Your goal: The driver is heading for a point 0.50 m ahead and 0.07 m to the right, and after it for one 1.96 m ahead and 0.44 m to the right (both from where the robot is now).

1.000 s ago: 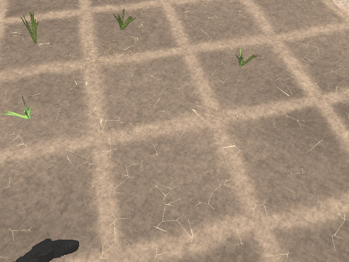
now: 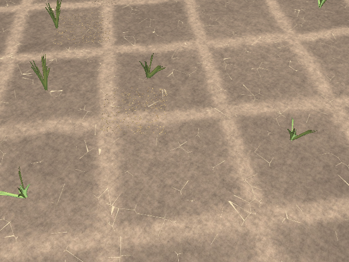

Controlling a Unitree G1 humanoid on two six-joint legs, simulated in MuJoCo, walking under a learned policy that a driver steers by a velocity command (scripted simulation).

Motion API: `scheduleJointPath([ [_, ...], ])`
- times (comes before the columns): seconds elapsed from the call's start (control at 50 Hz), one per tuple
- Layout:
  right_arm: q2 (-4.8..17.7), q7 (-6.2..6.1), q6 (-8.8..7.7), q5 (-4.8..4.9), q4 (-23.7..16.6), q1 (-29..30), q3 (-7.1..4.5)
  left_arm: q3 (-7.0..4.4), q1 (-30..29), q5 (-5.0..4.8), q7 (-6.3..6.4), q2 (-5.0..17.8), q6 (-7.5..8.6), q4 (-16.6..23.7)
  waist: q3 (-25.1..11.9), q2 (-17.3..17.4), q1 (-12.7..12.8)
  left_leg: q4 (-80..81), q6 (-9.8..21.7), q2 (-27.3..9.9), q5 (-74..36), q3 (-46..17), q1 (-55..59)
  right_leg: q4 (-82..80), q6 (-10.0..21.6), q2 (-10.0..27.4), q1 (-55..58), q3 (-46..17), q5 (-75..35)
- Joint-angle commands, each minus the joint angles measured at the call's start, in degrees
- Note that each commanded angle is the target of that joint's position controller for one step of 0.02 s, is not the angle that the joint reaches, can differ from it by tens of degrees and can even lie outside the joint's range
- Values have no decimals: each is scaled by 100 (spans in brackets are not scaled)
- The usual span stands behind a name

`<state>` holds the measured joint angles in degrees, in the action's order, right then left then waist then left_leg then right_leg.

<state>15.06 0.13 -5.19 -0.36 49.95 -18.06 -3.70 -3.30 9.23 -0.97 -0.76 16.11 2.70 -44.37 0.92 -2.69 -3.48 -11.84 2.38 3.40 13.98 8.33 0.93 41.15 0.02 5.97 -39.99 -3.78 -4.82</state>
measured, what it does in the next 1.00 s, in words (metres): walks ahead: right foot, then left foot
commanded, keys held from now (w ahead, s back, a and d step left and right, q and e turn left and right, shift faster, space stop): w+e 0.38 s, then w+q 0.08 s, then q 0.36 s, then no key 0.18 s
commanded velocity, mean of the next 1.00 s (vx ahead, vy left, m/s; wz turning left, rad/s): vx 0.34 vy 0.00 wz -0.11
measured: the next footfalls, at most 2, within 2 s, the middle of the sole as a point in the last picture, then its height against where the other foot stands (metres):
right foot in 0.14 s outside the picture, level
left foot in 0.62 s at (172, 240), level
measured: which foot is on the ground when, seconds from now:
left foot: down 0.00-0.14, up 0.16-0.60, down 0.62-1.00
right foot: up 0.00-0.12, down 0.14-0.64, up 0.66-1.00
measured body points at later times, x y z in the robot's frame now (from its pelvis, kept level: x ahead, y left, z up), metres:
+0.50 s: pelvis +0.28 -0.07 +0.00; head +0.31 -0.08 +0.45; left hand +0.42 +0.19 -0.10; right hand +0.42 -0.36 -0.09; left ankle +0.50 +0.06 -0.69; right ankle +0.22 -0.13 -0.74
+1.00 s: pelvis +0.45 -0.07 -0.01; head +0.49 -0.06 +0.44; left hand +0.62 +0.19 -0.12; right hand +0.56 -0.36 -0.11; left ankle +0.53 +0.00 -0.74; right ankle +0.48 -0.24 -0.71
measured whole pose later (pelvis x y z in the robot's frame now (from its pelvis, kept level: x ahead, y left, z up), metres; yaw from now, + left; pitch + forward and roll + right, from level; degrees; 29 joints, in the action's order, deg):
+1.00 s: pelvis +0.45 -0.07 -0.01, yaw -4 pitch +2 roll +0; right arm 16.4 -0.6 1.0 -0.2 41.7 -9.4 -3.0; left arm -2.8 10.3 0.4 2.5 16.5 -0.7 -40.0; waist 2.3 -0.6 -1.8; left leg -26.4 3.6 6.6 6.1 -6.6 -21.7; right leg 44.4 -4.2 1.2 -27.3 -5.3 19.0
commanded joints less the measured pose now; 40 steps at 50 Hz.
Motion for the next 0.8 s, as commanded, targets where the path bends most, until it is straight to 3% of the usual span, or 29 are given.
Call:
scheduleJointPath([
  [0.02,931,-44,-3,70,-208,54,-203,22,-673,-4,-128,195,60,635,409,415,-74,344,725,-1788,-1844,-333,-89,-436,142,-25,28,173,56],
  [0.06,1011,-54,94,120,-133,-34,-233,7,-843,5,-216,265,46,833,430,460,-64,6,639,-1949,-2363,-274,398,-579,292,-107,-107,344,676],
  [0.1,1180,-97,192,139,-162,81,-277,-67,-640,11,-271,416,27,925,170,648,152,-696,489,-1964,-4092,-90,585,-620,496,-406,455,702,1353],
  [0.12,1244,-131,248,134,-188,134,-293,-162,-170,10,-274,574,10,859,-161,727,432,-1442,394,-1897,-5011,44,533,-648,626,-651,1153,893,1554],
  [0.14,1199,-168,288,130,-226,187,-263,-333,718,-13,-231,849,4,642,-631,604,907,-2636,211,-1659,-5194,251,100,-972,829,-928,2429,949,1269],
  [0.16,1003,-193,241,13,-365,56,-163,-529,1657,-32,-114,1390,-47,477,-1278,-127,1227,-4472,-50,-1382,-3484,313,-1366,-1050,1235,-139,4296,-419,1015],
  [0.18,184,-57,56,-122,-606,-487,112,-569,1498,-83,-114,1834,0,532,-1895,-1402,590,-6284,-358,-116,1749,-359,-3864,-1727,2328,1173,6136,-3677,2152],
  [0.2,764,37,-157,80,-611,143,-2,-415,1689,-40,-114,1266,45,640,-2191,-639,1041,-6703,-225,-247,1889,-1411,-4465,-2300,2241,1277,6353,-4180,2472],
  [0.22,957,76,-267,258,-814,683,-57,-344,1461,19,-102,1052,90,625,-1383,-404,1066,-6588,-102,-477,1353,-1386,-4817,-2357,1975,1096,5780,-3326,1937],
  [0.24,860,41,-321,201,-841,815,-24,-318,1100,16,-88,975,114,687,-938,132,830,-6139,-65,-714,896,-1356,-4636,-2361,1815,862,4977,-2685,1313],
  [0.26,881,2,-317,73,-810,836,-60,-269,745,31,-73,816,109,775,-625,281,615,-5658,-121,-869,638,-1329,-4299,-2451,1720,676,4259,-2205,665],
  [0.28,888,0,-257,32,-807,745,-88,-223,556,102,-49,712,113,876,-550,133,418,-5451,-171,-967,466,-1373,-3908,-2581,1704,543,3786,-1973,244],
  [0.34,705,-11,-80,-44,-841,665,-72,-245,504,49,16,789,134,912,-369,99,246,-4760,-465,-925,186,-1218,-3640,-2810,1753,343,3064,-1523,-332],
  [0.38,582,-24,-39,-64,-985,1084,-18,-291,649,21,95,932,118,856,-178,63,349,-3934,-625,-822,-438,-1141,-3665,-2866,1645,164,2781,-1244,-319],
  [0.42,437,26,-55,-39,-983,1336,57,-256,716,23,137,851,104,769,-166,-99,489,-2935,-643,-741,-1407,-1032,-3339,-2874,1395,-57,2682,-782,-85],
  [0.46,386,91,-89,22,-1031,1675,105,-237,965,34,128,846,124,627,-114,-189,727,-2368,-585,-659,-2221,-939,-3035,-2944,1264,-13,2681,-690,374],
  [0.5,485,130,-123,30,-1114,1884,91,-219,1104,56,121,846,125,472,39,-206,813,-2028,-434,-604,-2430,-939,-3046,-2791,1185,119,2952,-688,-62],
  [0.56,640,218,-182,7,-1137,1833,39,-205,1110,110,150,841,73,327,-82,-213,751,-1744,-110,-497,-2005,-956,-3072,-2204,995,342,3667,-642,-1016],
  [0.6,788,246,-187,0,-991,1282,-34,-218,869,120,179,895,34,315,-323,-259,412,-1602,102,-319,-1716,-871,-2487,-1575,813,306,3840,-514,-1905],
  [0.62,922,239,-191,-32,-836,772,-102,-200,763,116,198,854,15,343,-599,-141,138,-1372,223,-223,-2156,-782,-1811,-848,633,34,3813,-315,-2265],
  [0.64,1315,215,-189,-84,-815,305,-187,-141,917,219,225,723,14,476,-1213,449,74,-1676,572,-929,-4117,-1607,-537,477,346,-366,3139,-88,-1038],
  [0.66,1546,193,-104,-113,-884,186,-201,-21,1687,268,201,368,48,485,-1915,1660,377,-1791,1667,-2252,-5471,-3468,1215,2635,-170,-1117,1367,199,3014],
  [0.68,1212,199,-19,34,-867,39,-150,-23,1746,192,155,621,46,447,-2385,1509,221,-1348,1963,-2455,-4498,-4439,1513,3309,-265,-1171,769,-253,4258],
  [0.7,1120,186,56,109,-1020,385,-138,-95,1231,72,151,886,-4,546,-1822,1004,121,-1174,1719,-2208,-3257,-4095,992,3608,-282,-898,429,-405,3952],
  [0.72,996,154,140,109,-1107,658,-105,-108,751,59,188,907,-77,650,-1314,555,102,-999,1471,-1957,-2474,-3673,305,3478,-286,-748,303,-272,3614],
  [0.74,982,120,206,86,-1154,824,-90,-125,517,96,236,892,-153,725,-897,390,176,-814,1364,-1821,-2099,-3473,-425,3184,-296,-624,354,-231,3374],
  [0.8,973,57,338,9,-1232,1039,-121,-112,667,136,327,635,-272,755,-598,871,483,-486,1095,-1234,-1586,-2974,-1525,1943,-309,-588,1081,-106,3088],
])
Keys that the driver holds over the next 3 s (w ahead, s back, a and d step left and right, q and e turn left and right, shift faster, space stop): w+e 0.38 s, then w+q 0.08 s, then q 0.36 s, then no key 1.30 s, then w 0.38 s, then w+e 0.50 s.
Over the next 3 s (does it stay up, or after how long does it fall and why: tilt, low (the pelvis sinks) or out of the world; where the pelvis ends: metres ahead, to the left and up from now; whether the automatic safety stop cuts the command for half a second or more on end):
stays up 0.84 -0.13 -0.02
